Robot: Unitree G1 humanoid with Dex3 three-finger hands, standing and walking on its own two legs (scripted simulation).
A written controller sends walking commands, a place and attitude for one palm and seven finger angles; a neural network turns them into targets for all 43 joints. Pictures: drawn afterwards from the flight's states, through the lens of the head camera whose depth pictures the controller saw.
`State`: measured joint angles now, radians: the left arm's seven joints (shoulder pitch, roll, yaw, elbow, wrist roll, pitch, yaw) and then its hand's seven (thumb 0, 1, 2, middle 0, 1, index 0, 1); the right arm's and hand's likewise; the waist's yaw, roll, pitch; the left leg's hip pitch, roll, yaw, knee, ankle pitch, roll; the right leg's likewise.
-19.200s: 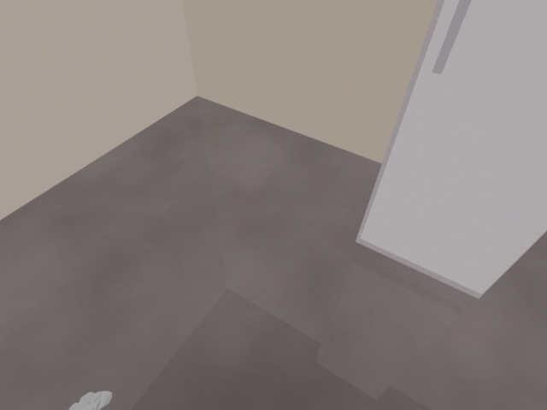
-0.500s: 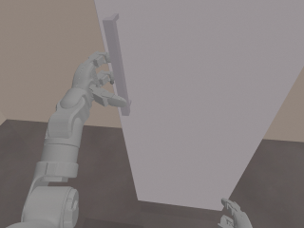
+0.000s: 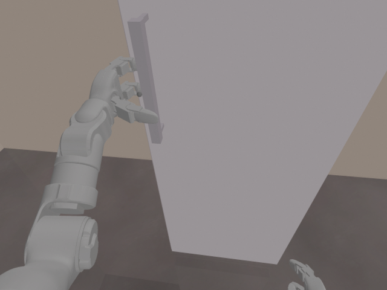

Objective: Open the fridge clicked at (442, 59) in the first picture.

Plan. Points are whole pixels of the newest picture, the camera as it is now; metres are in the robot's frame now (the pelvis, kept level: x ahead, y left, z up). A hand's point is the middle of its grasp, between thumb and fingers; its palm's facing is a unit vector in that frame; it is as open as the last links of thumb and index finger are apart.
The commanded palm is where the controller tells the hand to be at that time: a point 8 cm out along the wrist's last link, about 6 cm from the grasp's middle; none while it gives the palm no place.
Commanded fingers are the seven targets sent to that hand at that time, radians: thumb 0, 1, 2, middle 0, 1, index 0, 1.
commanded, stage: slide the fingers in behind the handle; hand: left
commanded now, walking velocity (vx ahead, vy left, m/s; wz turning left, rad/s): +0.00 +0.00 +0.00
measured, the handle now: (151, 86) +0.46 +0.11 +0.24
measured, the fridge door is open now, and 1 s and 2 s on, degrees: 0 0 0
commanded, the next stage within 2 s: grip the handle and tug to test in 1.92 s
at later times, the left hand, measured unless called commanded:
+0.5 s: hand (138, 96) +0.41 +0.13 +0.24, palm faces -0.09 -1.00 -0.02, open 13.9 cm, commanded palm +0.39 +0.18 +0.24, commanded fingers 0.00 -0.50 0.30 -0.30 -1.20 -0.30 -1.20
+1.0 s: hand (145, 99) +0.40 +0.11 +0.24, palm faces -0.10 -0.99 -0.03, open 14.0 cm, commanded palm +0.38 +0.16 +0.24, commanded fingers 0.00 -0.50 0.30 -0.30 -1.20 -0.30 -1.20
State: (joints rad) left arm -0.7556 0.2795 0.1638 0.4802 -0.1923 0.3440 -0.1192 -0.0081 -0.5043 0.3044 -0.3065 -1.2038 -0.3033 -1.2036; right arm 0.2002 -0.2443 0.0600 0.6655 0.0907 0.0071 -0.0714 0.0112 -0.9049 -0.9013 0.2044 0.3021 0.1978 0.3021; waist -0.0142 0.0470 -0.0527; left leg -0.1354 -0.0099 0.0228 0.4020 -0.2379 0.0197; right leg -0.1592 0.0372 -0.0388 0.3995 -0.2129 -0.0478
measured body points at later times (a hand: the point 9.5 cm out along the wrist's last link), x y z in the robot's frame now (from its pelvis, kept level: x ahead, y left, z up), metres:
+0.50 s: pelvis +0.00 +0.01 +0.00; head -0.03 -0.01 +0.45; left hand +0.41 +0.18 +0.24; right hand +0.14 -0.23 -0.10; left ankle -0.01 +0.11 -0.74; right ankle +0.00 -0.09 -0.74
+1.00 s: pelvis +0.01 +0.01 +0.00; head -0.02 -0.01 +0.45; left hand +0.40 +0.17 +0.24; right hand +0.19 -0.21 -0.09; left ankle -0.01 +0.11 -0.74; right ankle +0.00 -0.09 -0.74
